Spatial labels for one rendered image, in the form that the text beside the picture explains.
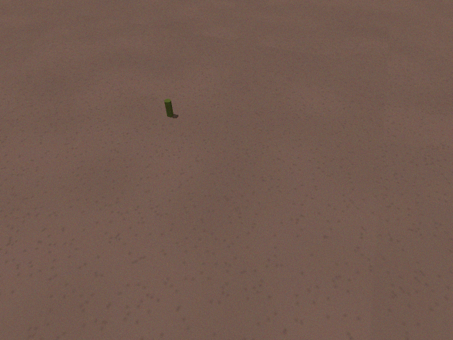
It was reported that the can can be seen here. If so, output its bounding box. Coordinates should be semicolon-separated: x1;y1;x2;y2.
164;98;173;117

